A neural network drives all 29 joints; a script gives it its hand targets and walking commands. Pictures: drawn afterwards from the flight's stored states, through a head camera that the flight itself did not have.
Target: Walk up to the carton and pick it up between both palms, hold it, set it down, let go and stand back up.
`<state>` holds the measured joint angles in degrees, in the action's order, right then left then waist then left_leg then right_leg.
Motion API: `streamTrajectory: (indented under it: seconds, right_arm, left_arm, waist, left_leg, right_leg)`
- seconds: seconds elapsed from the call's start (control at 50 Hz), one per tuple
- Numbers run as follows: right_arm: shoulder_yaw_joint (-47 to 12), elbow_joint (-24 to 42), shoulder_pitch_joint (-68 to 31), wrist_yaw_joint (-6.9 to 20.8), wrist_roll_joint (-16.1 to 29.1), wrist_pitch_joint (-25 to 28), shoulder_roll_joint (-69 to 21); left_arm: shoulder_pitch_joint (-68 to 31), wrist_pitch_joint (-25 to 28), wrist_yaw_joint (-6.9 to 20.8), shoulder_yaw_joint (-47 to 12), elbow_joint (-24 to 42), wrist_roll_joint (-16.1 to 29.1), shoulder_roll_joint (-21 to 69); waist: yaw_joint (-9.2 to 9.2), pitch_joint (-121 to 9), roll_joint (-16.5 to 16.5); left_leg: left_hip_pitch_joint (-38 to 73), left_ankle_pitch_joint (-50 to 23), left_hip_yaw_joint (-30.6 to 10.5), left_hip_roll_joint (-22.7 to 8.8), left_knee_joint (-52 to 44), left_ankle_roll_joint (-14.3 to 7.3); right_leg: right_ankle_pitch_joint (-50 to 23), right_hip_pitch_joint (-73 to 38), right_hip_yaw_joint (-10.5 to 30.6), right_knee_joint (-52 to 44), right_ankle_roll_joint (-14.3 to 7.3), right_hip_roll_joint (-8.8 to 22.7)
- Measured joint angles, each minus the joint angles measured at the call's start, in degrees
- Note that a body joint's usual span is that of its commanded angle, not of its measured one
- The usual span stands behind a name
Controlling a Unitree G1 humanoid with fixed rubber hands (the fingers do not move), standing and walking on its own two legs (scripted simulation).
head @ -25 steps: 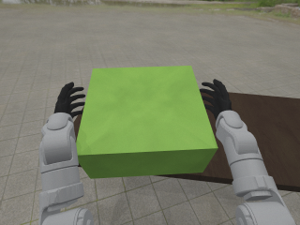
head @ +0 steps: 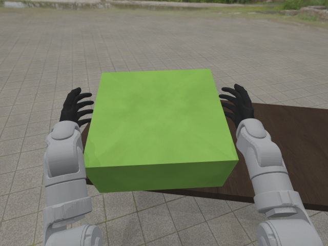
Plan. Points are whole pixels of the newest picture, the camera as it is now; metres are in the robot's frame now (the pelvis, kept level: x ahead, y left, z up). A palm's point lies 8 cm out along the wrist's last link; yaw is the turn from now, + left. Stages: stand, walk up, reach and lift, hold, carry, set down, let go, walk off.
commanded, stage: hold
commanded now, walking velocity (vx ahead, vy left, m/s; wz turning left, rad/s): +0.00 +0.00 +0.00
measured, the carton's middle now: (158, 126) +0.40 +0.01 +0.14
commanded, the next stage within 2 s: none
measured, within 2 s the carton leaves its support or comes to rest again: neither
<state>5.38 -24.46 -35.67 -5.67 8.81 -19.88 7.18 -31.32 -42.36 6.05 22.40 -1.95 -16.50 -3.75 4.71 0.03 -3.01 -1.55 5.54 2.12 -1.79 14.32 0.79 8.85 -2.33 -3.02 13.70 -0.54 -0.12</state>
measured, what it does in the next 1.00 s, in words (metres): stands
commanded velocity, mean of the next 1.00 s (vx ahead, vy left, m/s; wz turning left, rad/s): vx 0.00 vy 0.00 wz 0.00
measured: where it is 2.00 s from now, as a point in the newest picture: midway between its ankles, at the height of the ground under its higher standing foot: outside the picture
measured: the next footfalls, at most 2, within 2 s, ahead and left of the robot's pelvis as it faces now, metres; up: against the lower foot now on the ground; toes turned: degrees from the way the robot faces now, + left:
none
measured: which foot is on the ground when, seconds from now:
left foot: down 0.00-1.00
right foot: down 0.00-1.00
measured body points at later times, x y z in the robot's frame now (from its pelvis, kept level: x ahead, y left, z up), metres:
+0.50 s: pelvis +0.00 +0.00 +0.00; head -0.05 +0.02 +0.45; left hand +0.37 +0.21 +0.20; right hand +0.37 -0.19 +0.20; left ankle +0.04 +0.13 -0.75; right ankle +0.00 -0.11 -0.75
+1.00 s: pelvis +0.00 +0.01 +0.00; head -0.04 +0.02 +0.45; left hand +0.37 +0.21 +0.19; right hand +0.37 -0.19 +0.19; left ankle +0.04 +0.13 -0.75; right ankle +0.00 -0.11 -0.75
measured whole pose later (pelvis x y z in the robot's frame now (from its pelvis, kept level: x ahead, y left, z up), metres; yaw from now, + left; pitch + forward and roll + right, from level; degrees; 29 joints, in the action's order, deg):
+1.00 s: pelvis +0.00 +0.01 +0.00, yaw +0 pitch -6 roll +0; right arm 6.3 -24.8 -34.8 -5.0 8.0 -19.1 7.3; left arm -31.5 -41.7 5.4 21.9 -3.2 -16.0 -3.2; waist 4.8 0.2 -1.3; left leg -2.9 5.4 2.5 -1.3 14.5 0.2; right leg 8.6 -0.8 -2.7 13.9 0.0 0.4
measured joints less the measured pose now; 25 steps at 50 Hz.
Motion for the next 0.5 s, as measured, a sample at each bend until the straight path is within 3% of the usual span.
streamTrajectory:
  seconds: [0.24,0.38,0.5]
  right_arm:
    - [1.24,-1.73,0.31,0.98,-0.23,0.24,-0.31]
    - [1.18,1.66,1.74,0.48,-0.66,1.56,-0.14]
    - [0.36,0.94,0.87,0.06,-0.35,0.53,0.15]
  left_arm:
    - [0.81,-1.17,0.24,-0.93,0.42,-0.44,0.24]
    - [0.33,1.46,-1.58,-1.37,0.35,1.34,0.36]
    - [0.15,0.77,-0.51,-0.47,0.00,0.12,0.49]
  waist:
    - [0.36,1.21,0.68]
    - [0.15,0.26,1.84]
    - [0.03,-0.41,0.90]
  left_leg:
    - [-0.74,-0.32,-0.17,0.34,0.16,-0.19]
    - [-2.19,-0.27,0.22,0.37,0.41,-0.44]
    - [-0.28,0.15,0.35,0.15,0.05,-0.26]
  right_leg:
    - [-0.16,0.74,-0.20,0.36,0.14,0.35]
    - [-0.30,2.31,0.20,0.53,0.39,0.41]
    - [-0.15,0.24,0.34,-0.27,0.26,0.17]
